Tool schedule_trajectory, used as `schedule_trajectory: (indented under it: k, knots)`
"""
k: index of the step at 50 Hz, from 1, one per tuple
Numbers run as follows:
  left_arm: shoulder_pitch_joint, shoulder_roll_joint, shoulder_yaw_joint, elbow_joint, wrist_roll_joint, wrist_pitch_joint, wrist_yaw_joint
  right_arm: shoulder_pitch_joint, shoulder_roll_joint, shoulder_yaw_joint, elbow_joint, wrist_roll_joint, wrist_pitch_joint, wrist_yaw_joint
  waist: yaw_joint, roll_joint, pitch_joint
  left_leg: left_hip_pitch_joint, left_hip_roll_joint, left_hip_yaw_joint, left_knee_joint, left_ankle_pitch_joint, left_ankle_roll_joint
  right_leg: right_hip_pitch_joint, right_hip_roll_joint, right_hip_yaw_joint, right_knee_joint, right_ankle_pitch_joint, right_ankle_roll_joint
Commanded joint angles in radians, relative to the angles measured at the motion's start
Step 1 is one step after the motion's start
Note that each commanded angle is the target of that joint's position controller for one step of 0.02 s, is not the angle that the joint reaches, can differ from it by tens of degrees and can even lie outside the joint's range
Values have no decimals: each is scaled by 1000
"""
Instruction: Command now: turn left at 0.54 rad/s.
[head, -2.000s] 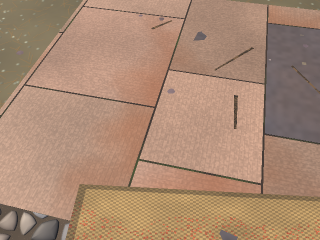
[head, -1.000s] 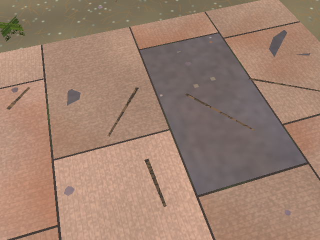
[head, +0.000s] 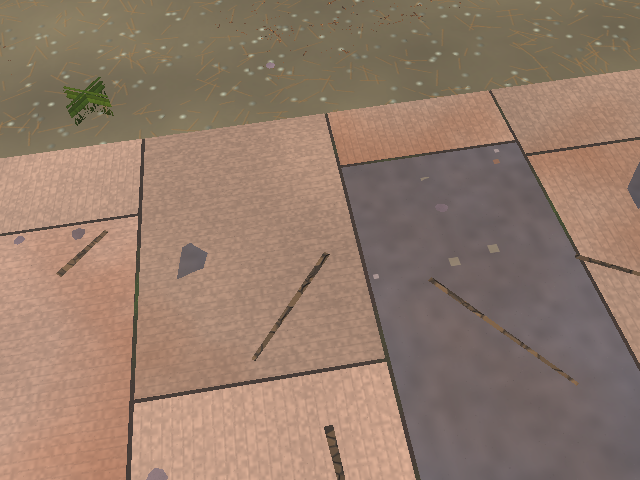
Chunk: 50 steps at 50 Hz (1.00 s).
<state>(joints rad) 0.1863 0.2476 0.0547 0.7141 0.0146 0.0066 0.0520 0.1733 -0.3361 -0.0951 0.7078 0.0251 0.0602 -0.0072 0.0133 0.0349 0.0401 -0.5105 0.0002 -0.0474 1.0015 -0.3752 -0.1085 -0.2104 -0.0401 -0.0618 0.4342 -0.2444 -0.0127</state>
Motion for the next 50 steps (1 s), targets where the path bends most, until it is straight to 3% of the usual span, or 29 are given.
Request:
schedule_trajectory:
  k: [1,4,6,7,8,9,10,11,12,13,14,17,20,24,26,29,30,31,32,33,34,35,37,40,42,45,47,49,50]
  knots:
    - [10,221,64,-54,-5,1,0,-86,-34,8,-127,-1,-14,18,39,-205,-90,-24,28,57,-137,-19,3,163,-250,139,-85,465,-208]
    - [3,237,73,-51,-19,-1,-15,-73,-56,-2,-141,0,-7,28,34,-220,-93,67,14,105,-264,-8,38,145,-269,114,-57,481,-200]
    - [-18,239,75,-48,-39,-5,-21,-36,-56,-8,-139,-1,-1,35,2,-214,-96,151,0,127,-421,79,81,130,-270,89,3,469,-164]
    - [-17,226,73,-41,-49,-9,-23,5,-61,-15,-126,-3,-1,34,-23,-196,-105,243,-21,134,-543,185,113,92,-248,53,65,423,-123]
    - [41,192,64,-18,-39,-16,-27,53,-105,-32,-117,-5,-2,23,-31,-101,-138,405,1,57,-623,365,154,-11,-201,-16,193,301,-48]
    - [38,124,41,-56,19,-21,-33,100,-238,-63,-134,-12,-6,4,-18,205,-178,628,269,-299,-590,827,265,-315,-84,-100,515,-186,59]
    - [-54,131,39,-99,19,-24,-26,92,-239,-54,-152,-43,-27,14,-67,246,-211,565,418,-486,-608,920,477,-465,33,39,714,-476,96]
    - [-93,178,53,-100,-2,-20,-22,86,-192,-41,-148,-46,-47,22,-89,128,-198,538,367,-409,-628,829,476,-474,7,115,801,-435,92]
    - [-93,181,55,-97,-15,-15,-19,38,-165,-33,-141,-37,-59,18,-55,105,-151,498,302,-326,-627,739,417,-483,-7,128,794,-346,80]
    - [-77,181,59,-79,-9,-11,-10,-7,-144,-28,-144,-21,-59,12,-33,58,-130,468,252,-285,-629,656,368,-483,-15,136,751,-273,79]
    - [-65,193,64,-77,-1,-6,-3,-42,-131,-21,-149,-8,-54,5,-15,68,-118,430,229,-267,-636,636,349,-458,-15,139,718,-218,85]
    - [-10,163,56,-54,-9,-7,-11,-55,-118,-12,-152,-21,-45,-10,6,88,-155,391,195,-227,-644,622,348,-372,16,117,649,-129,103]
    - [-36,133,39,-57,-10,-6,-16,-42,-117,-8,-139,-23,-42,-18,-17,97,-154,374,183,-224,-640,527,341,-309,12,113,486,-97,108]
    - [-55,141,35,-68,-17,-9,-28,-40,-123,-3,-125,-31,-37,-10,-42,122,-118,297,189,-268,-645,380,347,-197,15,103,338,-113,92]
    - [-47,142,32,-70,-23,-16,-37,-19,-112,6,-109,-25,-37,-3,-50,122,-112,271,179,-307,-675,75,342,-145,26,81,256,-113,71]
    - [10,118,27,-49,-26,-43,-51,-11,-96,22,-87,-18,-42,1,-4,96,-51,155,130,-340,-674,-253,291,24,57,33,38,-52,13]
    - [56,133,29,-44,-22,-55,-48,-16,-65,34,-88,-23,-50,2,17,61,-55,93,96,-326,-610,-269,252,108,-5,109,3,-77,-20]
    - [135,194,39,-29,-10,-63,-41,-42,-14,48,-106,-28,-62,3,32,-70,-58,-36,13,-191,-412,-229,191,191,-149,297,-75,-207,-88]
    - [207,279,65,4,2,-69,-52,-83,-24,42,-149,-12,-81,-1,40,-278,-22,-177,-92,-6,-193,-194,144,178,-298,609,-228,-408,-216]
    - [194,243,57,-4,5,-80,-54,-124,-103,16,-154,-1,-95,-6,65,-240,60,-274,-33,-48,-41,-205,130,155,-352,707,-281,-473,-272]
    - [167,204,45,-6,-5,-86,-47,-95,-112,6,-137,4,-104,-1,38,-201,75,-303,-2,-65,22,-134,132,162,-322,647,-273,-463,-251]
    - [149,187,39,-12,-15,-90,-42,-66,-94,8,-117,-3,-108,4,23,-192,59,-317,16,-47,41,-75,129,193,-278,575,-272,-421,-219]
    - [156,172,32,-7,-21,-91,-36,-90,-57,12,-114,-10,-120,16,35,-168,53,-322,52,-25,8,58,119,215,-230,451,-289,-254,-186]
    - [175,164,31,-2,-23,-87,-35,-127,-1,28,-116,-12,-132,31,53,-161,22,-219,47,41,-140,185,94,182,-167,291,-296,-40,-171]
    - [186,182,36,3,-26,-83,-37,-162,24,39,-123,-10,-136,38,67,-171,21,-121,35,66,-271,228,84,134,-151,227,-297,31,-168]
    - [222,216,44,18,-35,-78,-45,-195,7,38,-132,-2,-139,49,82,-176,32,-28,20,82,-385,243,87,107,-176,213,-284,57,-175]
    - [226,229,48,25,-44,-73,-47,-189,-15,33,-137,5,-143,56,66,-179,42,12,24,73,-430,242,114,114,-214,233,-275,58,-171]
    - [202,237,50,28,-48,-65,-46,-113,-43,20,-118,4,-145,55,4,-171,22,130,7,87,-487,248,149,114,-220,213,-208,178,-145]
    - [200,224,44,30,-45,-63,-45,-15,-73,3,-87,0,-143,47,-47,-152,-36,276,-18,103,-507,241,172,90,-187,172,-91,330,-122]
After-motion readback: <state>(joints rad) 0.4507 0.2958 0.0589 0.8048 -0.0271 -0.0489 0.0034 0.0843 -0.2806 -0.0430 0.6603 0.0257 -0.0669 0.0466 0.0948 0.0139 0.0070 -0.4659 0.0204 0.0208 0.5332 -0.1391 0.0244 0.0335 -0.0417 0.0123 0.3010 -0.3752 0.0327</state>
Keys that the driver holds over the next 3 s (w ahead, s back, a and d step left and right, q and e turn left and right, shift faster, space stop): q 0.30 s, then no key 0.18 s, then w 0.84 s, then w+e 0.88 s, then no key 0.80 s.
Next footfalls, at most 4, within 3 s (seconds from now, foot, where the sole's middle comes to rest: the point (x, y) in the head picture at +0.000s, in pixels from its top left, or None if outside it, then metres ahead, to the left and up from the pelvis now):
0.16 left None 0.04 0.14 -0.78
0.60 right None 0.08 -0.08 -0.78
1.02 left None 0.24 0.25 -0.78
1.56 right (293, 406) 0.63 0.14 -0.78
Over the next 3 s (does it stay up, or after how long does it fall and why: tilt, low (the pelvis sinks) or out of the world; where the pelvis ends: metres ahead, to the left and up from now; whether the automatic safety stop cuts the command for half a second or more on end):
stays up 0.99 0.22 -0.01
